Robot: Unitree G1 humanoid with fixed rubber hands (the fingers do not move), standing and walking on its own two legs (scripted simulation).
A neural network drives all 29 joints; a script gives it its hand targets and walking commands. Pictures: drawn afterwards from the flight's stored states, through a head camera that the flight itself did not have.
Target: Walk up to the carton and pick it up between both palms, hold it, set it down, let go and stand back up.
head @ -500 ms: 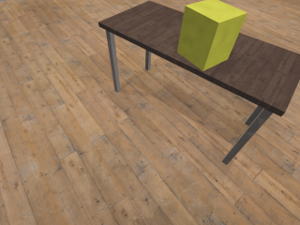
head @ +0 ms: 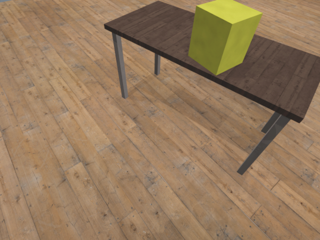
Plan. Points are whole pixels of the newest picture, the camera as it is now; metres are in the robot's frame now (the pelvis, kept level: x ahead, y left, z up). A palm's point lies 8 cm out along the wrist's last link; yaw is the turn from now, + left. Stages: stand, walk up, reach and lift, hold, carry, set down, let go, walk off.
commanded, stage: stand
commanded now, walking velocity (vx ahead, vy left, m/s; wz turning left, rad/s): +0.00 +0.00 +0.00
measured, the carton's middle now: (221, 36) +0.98 -0.30 +0.01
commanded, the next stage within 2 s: walk up in 0.40 s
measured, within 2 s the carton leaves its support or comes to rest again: neither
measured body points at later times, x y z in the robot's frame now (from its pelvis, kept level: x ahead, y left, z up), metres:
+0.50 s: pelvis +0.00 +0.00 +0.00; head +0.01 +0.00 +0.45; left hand -0.04 +0.19 -0.17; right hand -0.04 -0.20 -0.16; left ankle -0.03 +0.07 -0.74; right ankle -0.03 -0.17 -0.74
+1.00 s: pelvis +0.06 -0.06 -0.05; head +0.07 -0.13 +0.39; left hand +0.28 +0.21 -0.09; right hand +0.03 -0.39 -0.18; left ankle -0.03 +0.07 -0.73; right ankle +0.15 -0.19 -0.74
